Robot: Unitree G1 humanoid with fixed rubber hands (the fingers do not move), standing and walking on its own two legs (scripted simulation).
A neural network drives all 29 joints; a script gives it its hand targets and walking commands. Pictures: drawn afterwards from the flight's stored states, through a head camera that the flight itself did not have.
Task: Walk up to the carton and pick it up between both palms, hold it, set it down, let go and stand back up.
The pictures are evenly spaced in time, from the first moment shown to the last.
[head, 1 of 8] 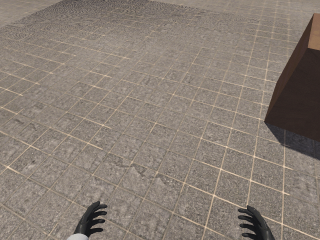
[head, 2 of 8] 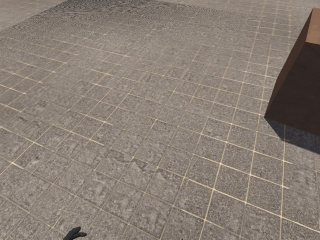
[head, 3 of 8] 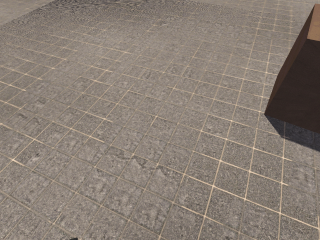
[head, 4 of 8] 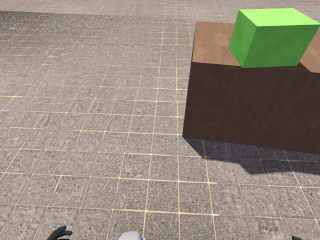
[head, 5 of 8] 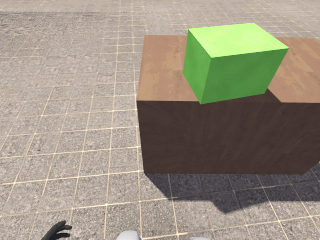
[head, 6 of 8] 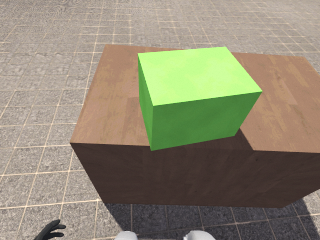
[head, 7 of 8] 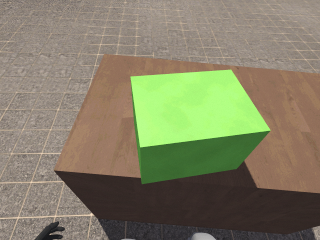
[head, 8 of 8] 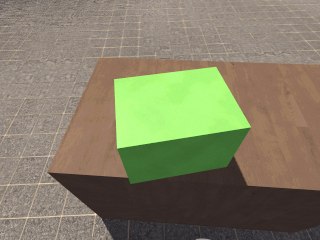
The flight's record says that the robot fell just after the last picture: no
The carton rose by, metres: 0.00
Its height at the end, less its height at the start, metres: +0.00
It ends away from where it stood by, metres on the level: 0.00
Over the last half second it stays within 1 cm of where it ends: yes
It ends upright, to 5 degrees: yes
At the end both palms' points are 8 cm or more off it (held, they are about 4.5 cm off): yes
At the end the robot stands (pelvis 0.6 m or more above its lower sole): yes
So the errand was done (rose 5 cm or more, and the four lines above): no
